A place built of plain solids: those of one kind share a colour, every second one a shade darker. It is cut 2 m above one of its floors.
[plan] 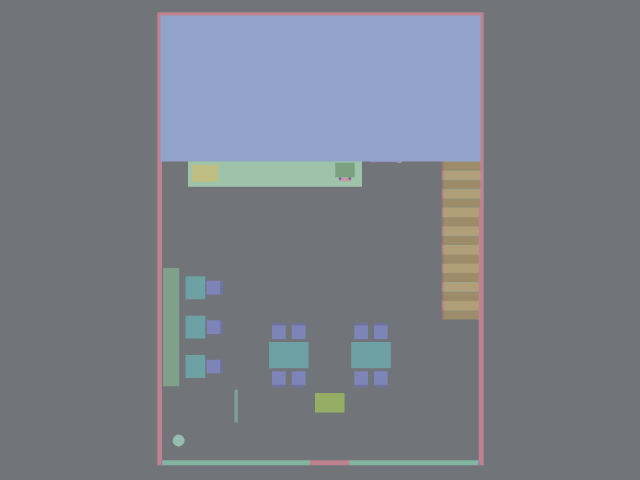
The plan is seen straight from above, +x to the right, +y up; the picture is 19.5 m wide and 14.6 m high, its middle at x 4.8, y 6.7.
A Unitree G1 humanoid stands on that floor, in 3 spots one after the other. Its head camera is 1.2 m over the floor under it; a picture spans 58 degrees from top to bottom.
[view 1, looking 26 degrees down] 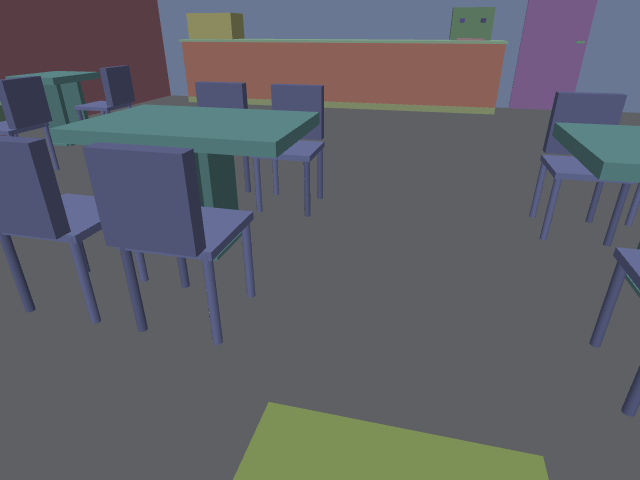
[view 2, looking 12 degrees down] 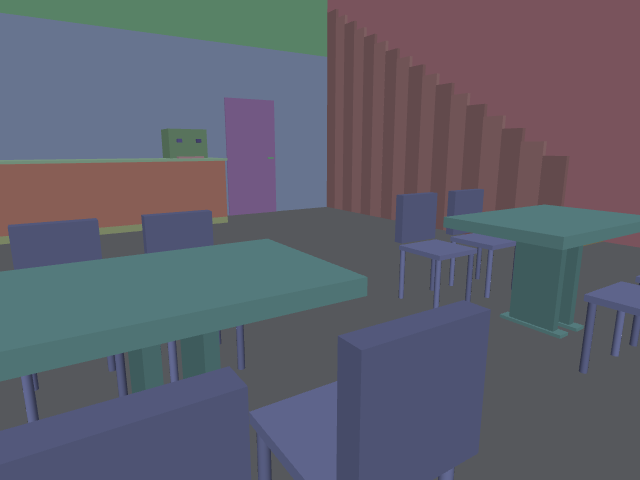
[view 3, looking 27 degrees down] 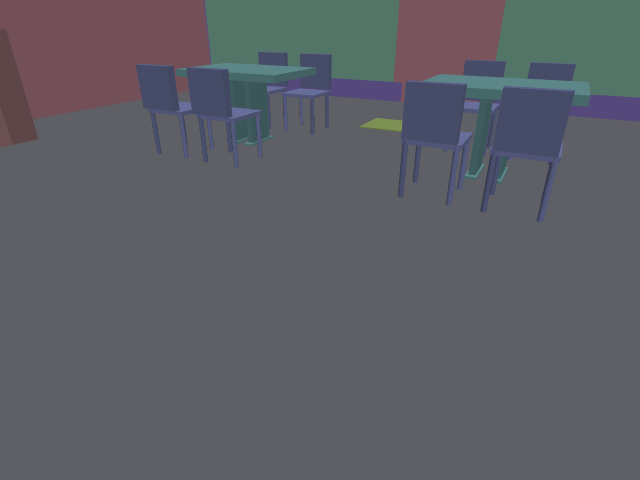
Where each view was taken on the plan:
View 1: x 5.10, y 1.00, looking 104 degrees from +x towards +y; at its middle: ground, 2.74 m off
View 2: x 3.50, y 1.65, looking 57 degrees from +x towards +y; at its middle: ground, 5.77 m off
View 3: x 3.43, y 7.08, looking -62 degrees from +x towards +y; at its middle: ground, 2.64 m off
